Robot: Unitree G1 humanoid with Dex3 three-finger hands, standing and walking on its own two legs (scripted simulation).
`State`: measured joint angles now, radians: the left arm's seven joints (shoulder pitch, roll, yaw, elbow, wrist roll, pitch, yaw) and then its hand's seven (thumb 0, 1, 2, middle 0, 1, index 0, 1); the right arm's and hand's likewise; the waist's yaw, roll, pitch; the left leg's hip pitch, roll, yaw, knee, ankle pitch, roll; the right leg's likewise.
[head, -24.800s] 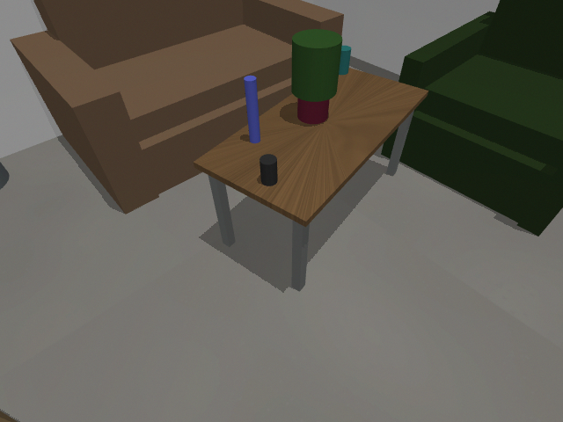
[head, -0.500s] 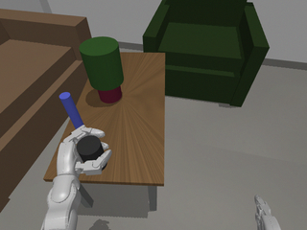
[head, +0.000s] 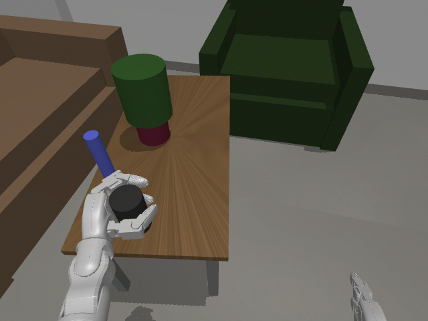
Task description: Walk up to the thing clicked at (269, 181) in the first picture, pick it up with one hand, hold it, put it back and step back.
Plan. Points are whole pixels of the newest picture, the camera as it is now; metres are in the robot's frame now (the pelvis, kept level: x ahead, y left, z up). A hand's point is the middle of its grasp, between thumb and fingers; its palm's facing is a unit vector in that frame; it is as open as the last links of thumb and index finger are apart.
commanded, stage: crouch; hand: left
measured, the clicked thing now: (131, 211) +0.33 +0.17 +0.06
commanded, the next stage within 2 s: lower in 1.18 s
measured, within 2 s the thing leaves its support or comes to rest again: neither
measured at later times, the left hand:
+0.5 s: hand (148, 206) +0.40 +0.17 -0.03, palm faces +0.08 -1.00 +0.00, open 7.5 cm
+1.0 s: hand (154, 203) +0.45 +0.17 -0.09, palm faces +0.09 -1.00 -0.02, open 7.5 cm
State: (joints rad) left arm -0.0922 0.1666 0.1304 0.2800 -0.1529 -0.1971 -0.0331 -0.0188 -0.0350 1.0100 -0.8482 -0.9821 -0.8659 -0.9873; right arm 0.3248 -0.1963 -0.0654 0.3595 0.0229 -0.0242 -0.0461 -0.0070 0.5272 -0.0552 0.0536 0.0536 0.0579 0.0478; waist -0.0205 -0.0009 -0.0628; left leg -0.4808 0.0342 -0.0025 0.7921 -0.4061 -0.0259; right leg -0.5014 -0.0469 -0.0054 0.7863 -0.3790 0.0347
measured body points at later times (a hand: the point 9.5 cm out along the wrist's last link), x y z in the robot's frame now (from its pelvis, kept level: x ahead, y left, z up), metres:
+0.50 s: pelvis -0.02 +0.00 -0.04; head +0.08 +0.03 +0.39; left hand +0.39 +0.22 -0.03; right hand +0.14 -0.26 -0.06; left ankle +0.00 +0.14 -0.71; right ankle +0.01 -0.14 -0.71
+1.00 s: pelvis -0.02 +0.01 -0.09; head +0.12 +0.05 +0.34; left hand +0.44 +0.22 -0.09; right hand +0.14 -0.25 -0.07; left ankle +0.00 +0.14 -0.71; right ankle +0.01 -0.14 -0.71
